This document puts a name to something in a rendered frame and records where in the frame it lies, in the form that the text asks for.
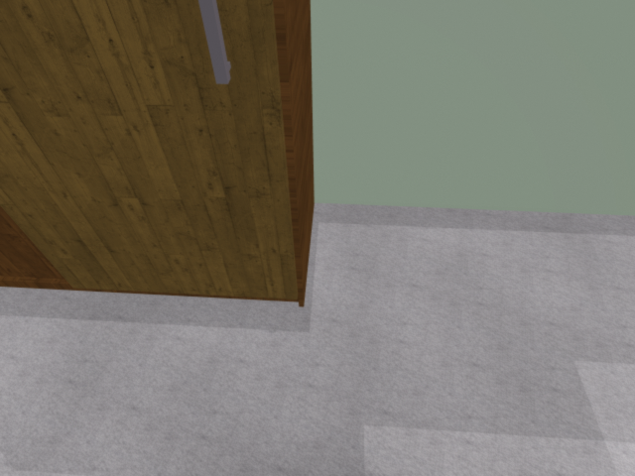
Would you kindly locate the handle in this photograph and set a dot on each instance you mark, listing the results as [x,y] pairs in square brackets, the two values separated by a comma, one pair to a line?
[214,37]

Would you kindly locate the wardrobe door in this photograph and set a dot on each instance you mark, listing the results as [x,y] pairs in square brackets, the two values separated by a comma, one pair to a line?
[19,256]
[127,165]

